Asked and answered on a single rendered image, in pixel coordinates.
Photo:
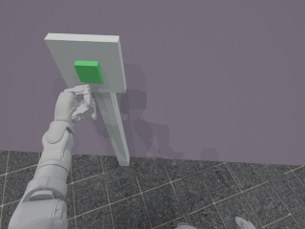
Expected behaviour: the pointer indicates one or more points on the right robot shin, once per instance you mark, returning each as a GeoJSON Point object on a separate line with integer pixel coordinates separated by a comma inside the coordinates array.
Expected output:
{"type": "Point", "coordinates": [182, 223]}

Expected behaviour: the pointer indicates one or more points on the button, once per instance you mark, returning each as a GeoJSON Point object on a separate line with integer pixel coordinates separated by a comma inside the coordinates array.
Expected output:
{"type": "Point", "coordinates": [88, 71]}

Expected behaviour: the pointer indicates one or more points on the left robot upper arm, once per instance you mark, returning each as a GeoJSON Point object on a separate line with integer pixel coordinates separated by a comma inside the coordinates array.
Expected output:
{"type": "Point", "coordinates": [41, 214]}

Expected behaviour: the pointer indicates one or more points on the left robot forearm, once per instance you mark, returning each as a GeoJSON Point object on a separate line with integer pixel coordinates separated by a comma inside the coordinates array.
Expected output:
{"type": "Point", "coordinates": [50, 178]}

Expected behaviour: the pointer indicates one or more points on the robot right hand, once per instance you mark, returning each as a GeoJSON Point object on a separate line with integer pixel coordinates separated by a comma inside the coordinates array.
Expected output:
{"type": "Point", "coordinates": [244, 224]}

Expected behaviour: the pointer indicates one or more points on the panel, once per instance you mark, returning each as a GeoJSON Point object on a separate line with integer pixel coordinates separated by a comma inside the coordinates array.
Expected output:
{"type": "Point", "coordinates": [66, 48]}

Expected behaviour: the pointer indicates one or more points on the robot left hand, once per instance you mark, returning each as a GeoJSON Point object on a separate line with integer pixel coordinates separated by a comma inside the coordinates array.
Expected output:
{"type": "Point", "coordinates": [68, 109]}

